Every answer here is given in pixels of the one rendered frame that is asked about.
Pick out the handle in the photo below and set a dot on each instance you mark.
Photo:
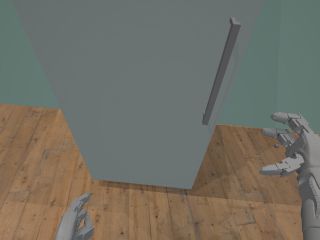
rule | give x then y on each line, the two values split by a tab
228	48

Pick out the left robot hand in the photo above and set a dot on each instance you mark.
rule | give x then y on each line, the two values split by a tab
71	219

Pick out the right robot hand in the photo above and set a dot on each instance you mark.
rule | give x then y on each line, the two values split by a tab
307	145

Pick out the right robot forearm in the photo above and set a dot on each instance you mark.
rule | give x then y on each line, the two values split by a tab
309	190

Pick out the fridge door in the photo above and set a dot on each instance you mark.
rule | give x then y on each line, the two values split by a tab
133	78

